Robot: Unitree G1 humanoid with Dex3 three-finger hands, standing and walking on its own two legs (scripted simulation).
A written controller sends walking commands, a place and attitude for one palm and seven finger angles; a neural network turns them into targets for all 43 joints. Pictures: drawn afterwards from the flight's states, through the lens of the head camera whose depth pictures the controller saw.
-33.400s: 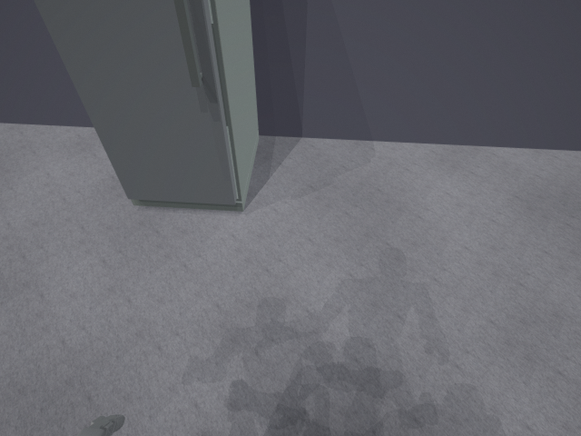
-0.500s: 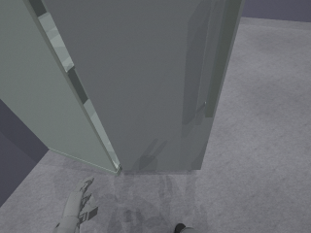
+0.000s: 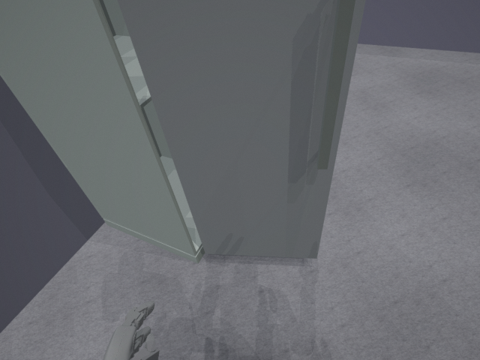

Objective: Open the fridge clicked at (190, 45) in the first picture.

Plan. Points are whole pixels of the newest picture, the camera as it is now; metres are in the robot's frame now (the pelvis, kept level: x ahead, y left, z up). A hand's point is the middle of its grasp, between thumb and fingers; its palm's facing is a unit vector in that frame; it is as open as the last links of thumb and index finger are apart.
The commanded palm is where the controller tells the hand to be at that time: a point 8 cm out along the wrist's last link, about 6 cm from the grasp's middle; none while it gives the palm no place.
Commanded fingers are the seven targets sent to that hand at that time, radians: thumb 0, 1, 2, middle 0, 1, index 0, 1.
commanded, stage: stop stepping back and stand still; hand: right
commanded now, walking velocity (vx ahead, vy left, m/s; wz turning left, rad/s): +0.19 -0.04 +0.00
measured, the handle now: (331, 86) +0.65 -0.18 +0.14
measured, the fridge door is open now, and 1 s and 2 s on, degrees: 70 70 70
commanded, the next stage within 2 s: let the arm hang, fingers relaxed in 0.50 s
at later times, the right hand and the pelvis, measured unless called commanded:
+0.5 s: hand out of the picture +0.14 -0.30 +0.17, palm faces +0.42 +0.77 -0.47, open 7.4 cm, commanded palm +0.09 -0.33 +0.17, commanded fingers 0.00 -0.90 -0.90 0.20 0.30 0.20 0.30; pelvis -0.06 -0.03 -0.01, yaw +1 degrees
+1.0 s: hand out of the picture -0.06 -0.23 -0.20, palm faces +0.06 +0.98 -0.17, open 7.0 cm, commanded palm none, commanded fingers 0.00 -0.90 -0.90 0.20 0.30 0.20 0.30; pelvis -0.06 -0.04 -0.02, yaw -4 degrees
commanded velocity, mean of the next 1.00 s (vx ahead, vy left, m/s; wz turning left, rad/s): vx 0.07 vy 0.03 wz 0.00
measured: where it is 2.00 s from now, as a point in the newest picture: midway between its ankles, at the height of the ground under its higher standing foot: outside the picture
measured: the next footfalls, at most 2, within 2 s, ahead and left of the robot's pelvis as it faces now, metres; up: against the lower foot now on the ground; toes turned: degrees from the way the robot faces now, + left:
left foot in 0.02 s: -0.02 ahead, +0.12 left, +0.00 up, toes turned +4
right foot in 0.18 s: +0.04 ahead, -0.14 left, +0.00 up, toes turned -2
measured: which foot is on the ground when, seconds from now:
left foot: up 0.00-0.00, down 0.02-0.18, up 0.20-0.42, down 0.44-0.60, up 0.62-0.82, down 0.84-1.00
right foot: down 0.00-0.00, up 0.02-0.16, down 0.18-1.00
